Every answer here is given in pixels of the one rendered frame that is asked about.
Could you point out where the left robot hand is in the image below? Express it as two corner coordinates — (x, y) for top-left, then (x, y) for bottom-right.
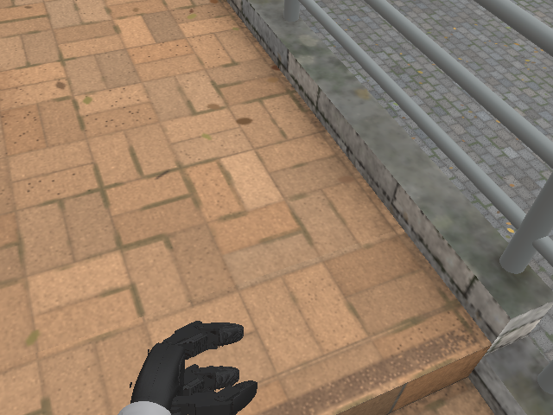
(130, 321), (257, 415)

